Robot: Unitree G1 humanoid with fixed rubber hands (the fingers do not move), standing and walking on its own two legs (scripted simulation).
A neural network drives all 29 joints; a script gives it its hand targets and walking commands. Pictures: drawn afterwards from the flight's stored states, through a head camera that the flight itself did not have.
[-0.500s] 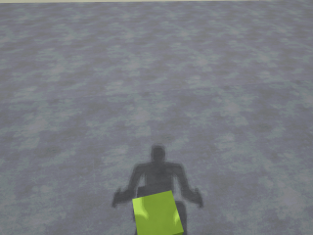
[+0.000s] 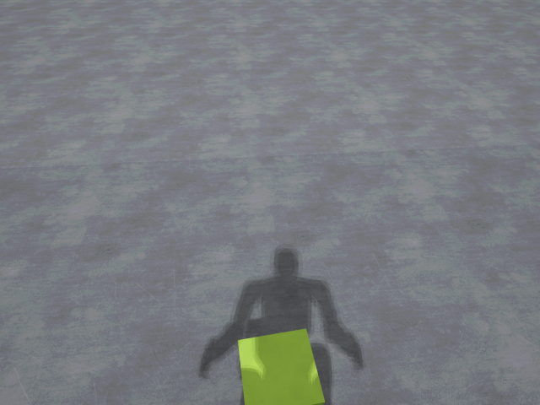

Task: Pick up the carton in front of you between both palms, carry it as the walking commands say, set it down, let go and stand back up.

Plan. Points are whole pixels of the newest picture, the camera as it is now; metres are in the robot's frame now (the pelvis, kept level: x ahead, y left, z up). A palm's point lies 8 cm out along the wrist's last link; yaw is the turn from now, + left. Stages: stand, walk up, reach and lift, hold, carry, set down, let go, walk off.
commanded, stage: stand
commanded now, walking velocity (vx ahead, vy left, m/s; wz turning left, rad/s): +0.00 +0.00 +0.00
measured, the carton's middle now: (277, 382) +0.35 +0.00 -0.63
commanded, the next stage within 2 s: none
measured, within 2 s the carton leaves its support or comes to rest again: neither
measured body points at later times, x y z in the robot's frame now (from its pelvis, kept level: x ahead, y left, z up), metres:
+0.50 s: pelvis -0.02 +0.00 +0.01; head -0.01 +0.01 +0.46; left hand -0.05 +0.26 -0.15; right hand +0.03 -0.25 -0.13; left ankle -0.01 +0.11 -0.72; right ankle -0.11 -0.12 -0.72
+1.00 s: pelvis -0.03 -0.01 +0.01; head -0.02 +0.00 +0.46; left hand -0.09 +0.22 -0.15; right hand +0.00 -0.25 -0.14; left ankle -0.01 +0.11 -0.72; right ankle -0.11 -0.13 -0.72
